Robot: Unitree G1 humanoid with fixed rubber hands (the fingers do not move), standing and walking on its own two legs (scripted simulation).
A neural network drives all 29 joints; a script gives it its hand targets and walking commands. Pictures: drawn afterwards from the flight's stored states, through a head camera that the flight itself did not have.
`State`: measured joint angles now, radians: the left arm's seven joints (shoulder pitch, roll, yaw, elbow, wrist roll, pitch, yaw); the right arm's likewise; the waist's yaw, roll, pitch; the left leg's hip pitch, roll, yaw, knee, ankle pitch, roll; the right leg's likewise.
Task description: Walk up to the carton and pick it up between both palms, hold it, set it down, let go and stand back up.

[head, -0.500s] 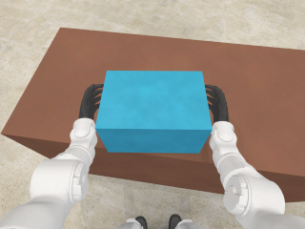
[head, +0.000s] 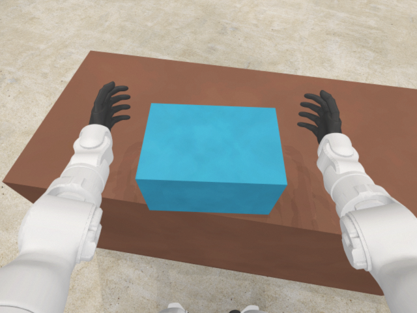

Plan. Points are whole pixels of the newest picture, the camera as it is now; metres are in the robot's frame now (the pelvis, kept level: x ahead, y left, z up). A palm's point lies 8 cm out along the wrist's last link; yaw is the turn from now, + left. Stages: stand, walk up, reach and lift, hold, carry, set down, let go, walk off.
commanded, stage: set down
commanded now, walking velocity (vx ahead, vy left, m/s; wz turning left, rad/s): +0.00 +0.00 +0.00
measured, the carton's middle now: (211, 160) +0.43 +0.02 -0.02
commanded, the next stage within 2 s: none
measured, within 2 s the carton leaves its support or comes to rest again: neither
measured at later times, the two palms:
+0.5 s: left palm (83, 112) +0.42 +0.24 +0.14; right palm (347, 124) +0.42 -0.21 +0.13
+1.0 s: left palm (82, 179) +0.33 +0.25 +0.06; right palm (336, 189) +0.33 -0.21 +0.05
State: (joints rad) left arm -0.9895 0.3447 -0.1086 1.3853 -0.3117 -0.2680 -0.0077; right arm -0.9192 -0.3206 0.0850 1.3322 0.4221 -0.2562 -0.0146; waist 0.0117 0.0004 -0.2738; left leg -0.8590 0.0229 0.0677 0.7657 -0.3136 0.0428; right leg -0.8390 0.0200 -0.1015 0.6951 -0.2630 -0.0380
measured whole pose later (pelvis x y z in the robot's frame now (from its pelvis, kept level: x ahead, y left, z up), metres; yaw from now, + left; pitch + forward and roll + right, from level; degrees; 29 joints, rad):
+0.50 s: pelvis -0.01 -0.02 +0.03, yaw +1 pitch +13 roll +0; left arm -0.89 0.42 -0.02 1.13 -0.29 -0.04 -0.06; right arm -0.78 -0.33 0.10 1.00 0.43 -0.02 -0.08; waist -0.01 -0.03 -0.15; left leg -0.55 0.01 0.06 0.52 -0.20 0.03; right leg -0.54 0.02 -0.11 0.48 -0.17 -0.05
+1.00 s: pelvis +0.01 -0.02 +0.03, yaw +2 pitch +7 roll +0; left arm -0.35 0.37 0.04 0.79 -0.28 -0.19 -0.08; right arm -0.26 -0.17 0.03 0.66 0.30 -0.16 -0.11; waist -0.01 -0.03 -0.07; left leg -0.39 0.01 0.05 0.51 -0.23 0.02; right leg -0.38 0.03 -0.11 0.47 -0.21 -0.06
